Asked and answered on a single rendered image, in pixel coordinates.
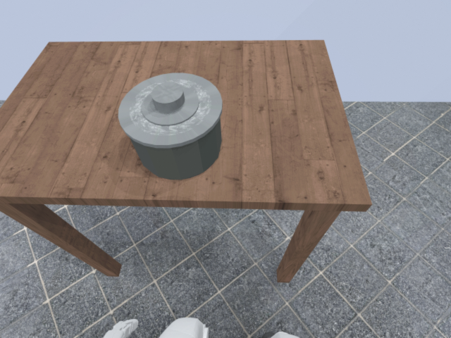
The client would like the table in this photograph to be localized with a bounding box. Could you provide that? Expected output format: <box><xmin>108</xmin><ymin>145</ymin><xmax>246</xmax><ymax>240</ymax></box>
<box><xmin>0</xmin><ymin>40</ymin><xmax>372</xmax><ymax>283</ymax></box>

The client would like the pot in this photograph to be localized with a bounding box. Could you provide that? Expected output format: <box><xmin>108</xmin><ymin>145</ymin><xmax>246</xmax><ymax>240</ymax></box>
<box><xmin>130</xmin><ymin>119</ymin><xmax>222</xmax><ymax>180</ymax></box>

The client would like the robot left hand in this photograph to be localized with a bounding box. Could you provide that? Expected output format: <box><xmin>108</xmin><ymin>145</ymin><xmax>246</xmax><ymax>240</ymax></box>
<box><xmin>104</xmin><ymin>319</ymin><xmax>138</xmax><ymax>338</ymax></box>

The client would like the knob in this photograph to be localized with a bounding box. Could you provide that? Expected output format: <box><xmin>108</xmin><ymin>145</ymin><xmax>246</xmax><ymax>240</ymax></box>
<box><xmin>152</xmin><ymin>82</ymin><xmax>185</xmax><ymax>111</ymax></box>

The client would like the lid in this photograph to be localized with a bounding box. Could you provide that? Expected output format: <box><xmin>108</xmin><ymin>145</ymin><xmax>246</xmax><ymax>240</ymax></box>
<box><xmin>118</xmin><ymin>73</ymin><xmax>223</xmax><ymax>149</ymax></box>

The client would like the left robot thigh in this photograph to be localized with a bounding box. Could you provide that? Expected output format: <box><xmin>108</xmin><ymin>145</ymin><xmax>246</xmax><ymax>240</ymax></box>
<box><xmin>159</xmin><ymin>318</ymin><xmax>209</xmax><ymax>338</ymax></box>

